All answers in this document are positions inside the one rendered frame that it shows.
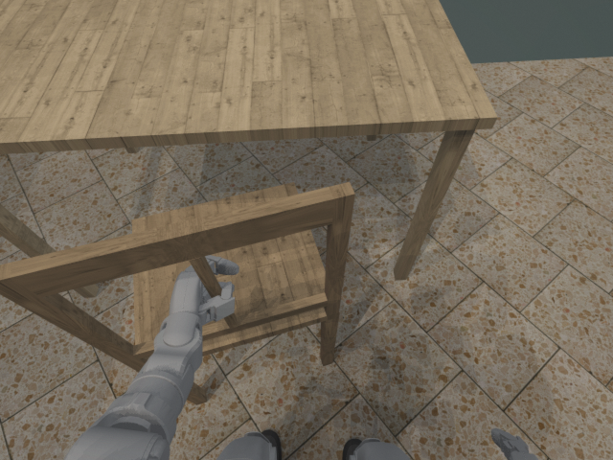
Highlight table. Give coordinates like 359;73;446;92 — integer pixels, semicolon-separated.
0;0;498;298

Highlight chair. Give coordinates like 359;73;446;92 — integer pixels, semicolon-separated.
0;182;355;405

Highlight robot left thigh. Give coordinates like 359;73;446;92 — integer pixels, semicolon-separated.
216;436;277;460

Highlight right robot foot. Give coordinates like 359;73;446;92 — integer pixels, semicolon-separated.
342;439;362;460

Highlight robot left forearm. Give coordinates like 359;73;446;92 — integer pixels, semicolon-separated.
64;312;202;460

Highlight right robot hand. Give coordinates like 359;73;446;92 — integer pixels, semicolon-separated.
491;428;538;460

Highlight robot left upper arm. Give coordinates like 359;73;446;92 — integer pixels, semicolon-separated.
69;425;170;460

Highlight left robot hand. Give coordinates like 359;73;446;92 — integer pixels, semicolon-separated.
169;255;239;326

